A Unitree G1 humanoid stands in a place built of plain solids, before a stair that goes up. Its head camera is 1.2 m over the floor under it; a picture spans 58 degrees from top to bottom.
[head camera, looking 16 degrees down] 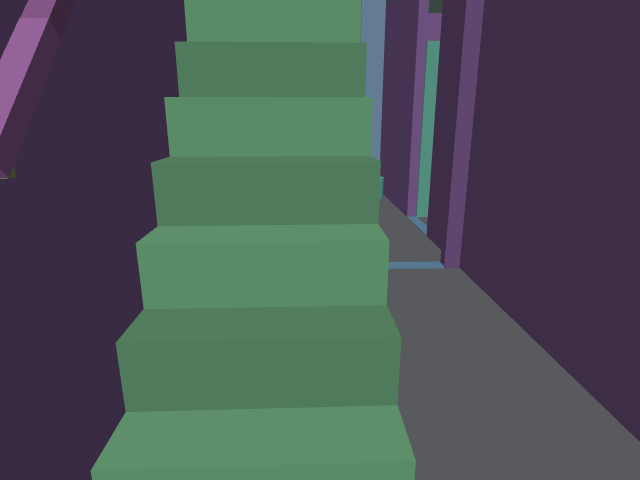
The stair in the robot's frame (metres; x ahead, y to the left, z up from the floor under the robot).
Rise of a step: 0.21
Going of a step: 0.20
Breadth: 0.75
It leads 2 degrees to the left of straight ahead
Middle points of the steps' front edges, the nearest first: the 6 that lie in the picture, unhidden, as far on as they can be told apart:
0.82 0.15 0.42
1.02 0.16 0.63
1.23 0.17 0.84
1.43 0.17 1.06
1.63 0.18 1.27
1.84 0.19 1.48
